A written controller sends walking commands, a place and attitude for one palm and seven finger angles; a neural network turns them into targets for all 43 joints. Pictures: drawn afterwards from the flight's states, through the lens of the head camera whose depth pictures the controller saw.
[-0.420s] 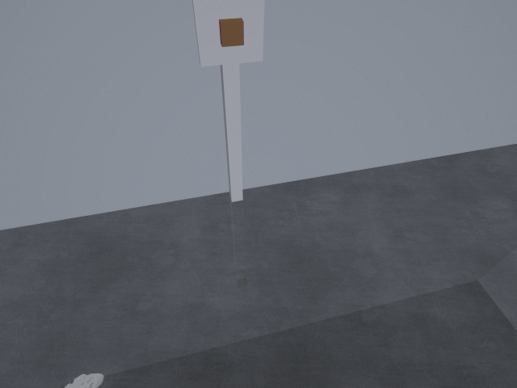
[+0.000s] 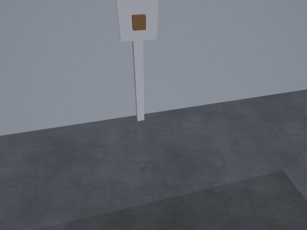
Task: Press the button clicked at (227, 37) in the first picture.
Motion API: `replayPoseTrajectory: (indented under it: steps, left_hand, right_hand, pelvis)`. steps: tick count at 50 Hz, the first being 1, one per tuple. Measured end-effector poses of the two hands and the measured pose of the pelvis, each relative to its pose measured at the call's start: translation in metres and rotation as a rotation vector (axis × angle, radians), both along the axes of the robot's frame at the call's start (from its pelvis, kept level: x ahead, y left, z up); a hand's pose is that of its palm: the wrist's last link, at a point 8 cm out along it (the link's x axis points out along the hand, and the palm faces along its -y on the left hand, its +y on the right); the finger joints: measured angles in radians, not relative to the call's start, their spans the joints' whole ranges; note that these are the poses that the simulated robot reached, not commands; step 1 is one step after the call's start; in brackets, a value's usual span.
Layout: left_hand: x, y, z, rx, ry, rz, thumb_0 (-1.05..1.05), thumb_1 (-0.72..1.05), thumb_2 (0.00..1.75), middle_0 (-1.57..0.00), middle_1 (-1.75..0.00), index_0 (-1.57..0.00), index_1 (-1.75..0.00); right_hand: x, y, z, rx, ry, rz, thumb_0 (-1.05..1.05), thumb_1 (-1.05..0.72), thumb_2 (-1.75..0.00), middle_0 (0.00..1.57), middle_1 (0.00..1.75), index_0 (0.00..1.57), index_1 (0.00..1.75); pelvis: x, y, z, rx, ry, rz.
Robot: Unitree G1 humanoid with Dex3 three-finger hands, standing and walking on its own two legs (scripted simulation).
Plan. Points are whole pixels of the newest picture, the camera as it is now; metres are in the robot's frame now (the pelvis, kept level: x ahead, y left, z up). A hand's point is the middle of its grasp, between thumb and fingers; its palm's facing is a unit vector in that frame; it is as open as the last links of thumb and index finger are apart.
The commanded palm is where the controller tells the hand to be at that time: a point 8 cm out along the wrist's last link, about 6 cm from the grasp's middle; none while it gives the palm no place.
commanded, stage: stand and wait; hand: left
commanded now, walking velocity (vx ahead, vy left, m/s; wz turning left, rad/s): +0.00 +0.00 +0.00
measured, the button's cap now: (138, 22) +1.07 +0.14 +0.08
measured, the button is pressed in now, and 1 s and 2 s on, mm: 0 0 0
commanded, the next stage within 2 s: look at it before walking up in 0.40 s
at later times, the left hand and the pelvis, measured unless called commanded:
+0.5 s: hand out of the picture +0.06 +0.24 -0.15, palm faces -0.04 -0.94 -0.34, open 7.3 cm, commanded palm none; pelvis -0.01 -0.01 +0.00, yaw +0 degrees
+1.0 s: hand out of the picture +0.07 +0.23 -0.15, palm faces -0.04 -0.94 -0.33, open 7.3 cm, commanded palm none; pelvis -0.01 -0.01 +0.00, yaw +0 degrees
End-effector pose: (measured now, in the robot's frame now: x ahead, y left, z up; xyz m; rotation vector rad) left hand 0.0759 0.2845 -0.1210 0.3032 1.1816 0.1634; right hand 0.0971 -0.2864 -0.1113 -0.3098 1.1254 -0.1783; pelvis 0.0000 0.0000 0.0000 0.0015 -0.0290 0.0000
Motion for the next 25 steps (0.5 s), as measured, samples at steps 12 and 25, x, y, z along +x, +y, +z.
replayPoseTrajectory:
  steps: [12,25]
  left_hand:
    - [-0.022,0.003,0.002,0.022,0.054,0.014,0.01,0.91,0.9,-0.2,-0.3,-0.21,-0.3]
    - [-0.016,-0.004,0.006,0.022,0.028,0.0,0.01,0.91,0.9,-0.2,-0.3,-0.21,-0.3]
  right_hand:
    - [-0.037,-0.013,-0.006,-0.006,0.087,-0.034,0.01,-0.9,-0.9,0.2,0.3,0.2,0.3]
    - [-0.045,-0.014,-0.008,0.01,0.09,-0.04,0.01,-0.9,-0.9,0.2,0.3,0.2,0.3]
  pelvis:
    - [-0.008,-0.005,0.002,0.001,-0.004,-0.001]
    - [-0.012,-0.01,0.003,0.002,-0.003,-0.003]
